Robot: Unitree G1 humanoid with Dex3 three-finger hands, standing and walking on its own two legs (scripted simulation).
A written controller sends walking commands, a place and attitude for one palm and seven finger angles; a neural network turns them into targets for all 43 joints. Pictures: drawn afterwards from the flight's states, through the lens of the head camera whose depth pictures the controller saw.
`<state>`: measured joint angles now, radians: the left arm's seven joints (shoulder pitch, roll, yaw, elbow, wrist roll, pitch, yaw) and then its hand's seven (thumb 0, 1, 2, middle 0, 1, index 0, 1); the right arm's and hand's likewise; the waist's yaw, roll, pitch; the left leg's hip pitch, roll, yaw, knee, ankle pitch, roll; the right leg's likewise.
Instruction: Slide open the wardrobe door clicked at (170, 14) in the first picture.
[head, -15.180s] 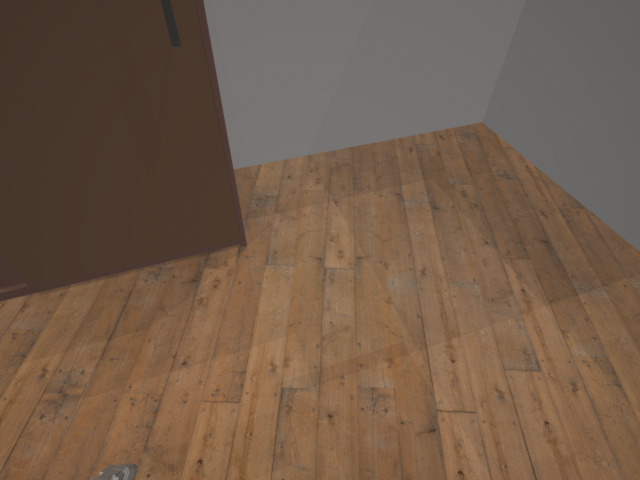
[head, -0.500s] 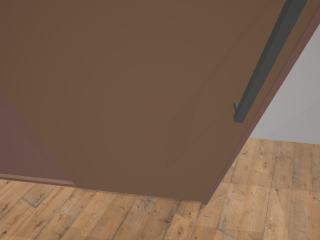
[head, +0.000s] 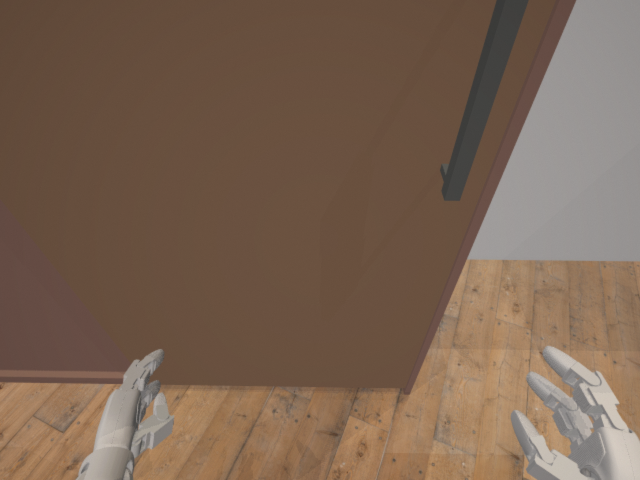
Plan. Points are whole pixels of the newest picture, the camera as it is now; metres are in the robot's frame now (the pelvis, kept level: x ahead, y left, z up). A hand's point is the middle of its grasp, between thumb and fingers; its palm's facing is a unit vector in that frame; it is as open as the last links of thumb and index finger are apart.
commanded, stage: raise the hand with hooked fingers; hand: right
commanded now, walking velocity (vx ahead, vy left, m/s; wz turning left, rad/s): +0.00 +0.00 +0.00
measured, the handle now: (480, 76) +0.49 -0.18 +0.28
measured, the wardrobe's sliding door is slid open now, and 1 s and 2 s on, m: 0.00 0.00 0.00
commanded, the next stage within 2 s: move the hooked fingers beside the handle in 1.58 s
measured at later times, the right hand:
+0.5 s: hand (609, 313) +0.25 -0.27 +0.16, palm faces +0.06 +1.00 -0.06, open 12.2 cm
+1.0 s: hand out of the picture +0.26 -0.31 +0.26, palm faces +0.09 +0.99 -0.14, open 13.9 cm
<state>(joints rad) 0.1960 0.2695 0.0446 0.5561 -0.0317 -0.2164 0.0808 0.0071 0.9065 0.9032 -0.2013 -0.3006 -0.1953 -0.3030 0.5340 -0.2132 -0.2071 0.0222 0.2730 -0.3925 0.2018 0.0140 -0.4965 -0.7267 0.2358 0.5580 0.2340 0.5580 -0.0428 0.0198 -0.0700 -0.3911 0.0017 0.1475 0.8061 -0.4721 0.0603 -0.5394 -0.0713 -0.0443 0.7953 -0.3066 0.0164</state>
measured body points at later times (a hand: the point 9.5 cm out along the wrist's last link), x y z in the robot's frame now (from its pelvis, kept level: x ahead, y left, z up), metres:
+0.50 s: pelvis +0.01 -0.04 +0.02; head +0.00 -0.04 +0.47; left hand +0.17 +0.20 -0.05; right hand +0.24 -0.32 +0.17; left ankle -0.03 +0.07 -0.70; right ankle +0.06 -0.14 -0.70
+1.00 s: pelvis +0.00 -0.04 +0.04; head -0.03 -0.02 +0.48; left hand +0.22 +0.16 -0.02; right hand +0.25 -0.36 +0.27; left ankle -0.03 +0.07 -0.70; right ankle +0.06 -0.14 -0.70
